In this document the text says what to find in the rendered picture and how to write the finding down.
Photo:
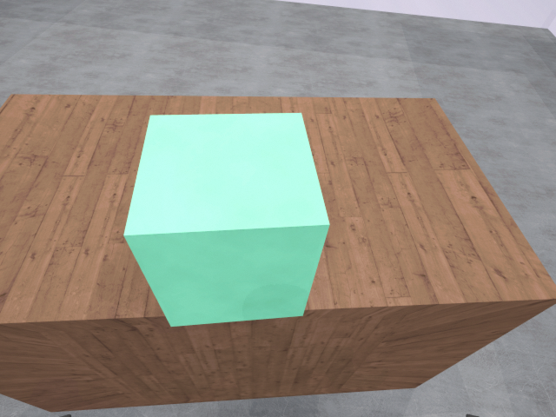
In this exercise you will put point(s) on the pedestal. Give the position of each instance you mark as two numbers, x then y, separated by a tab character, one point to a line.
422	265

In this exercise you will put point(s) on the carton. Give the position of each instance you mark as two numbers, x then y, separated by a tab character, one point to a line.
227	220

